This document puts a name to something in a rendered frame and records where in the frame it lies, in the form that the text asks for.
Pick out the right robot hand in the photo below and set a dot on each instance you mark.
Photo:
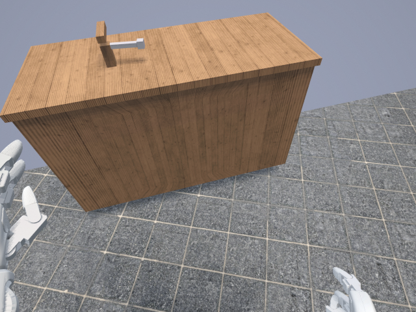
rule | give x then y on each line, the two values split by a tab
357	300

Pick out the counter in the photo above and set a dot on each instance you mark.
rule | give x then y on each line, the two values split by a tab
201	102

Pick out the left robot hand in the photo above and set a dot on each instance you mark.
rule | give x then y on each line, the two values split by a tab
27	227

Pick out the tap lever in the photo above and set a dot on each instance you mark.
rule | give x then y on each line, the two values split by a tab
139	43

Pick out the left robot forearm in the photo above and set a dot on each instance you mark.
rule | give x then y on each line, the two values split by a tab
8	300

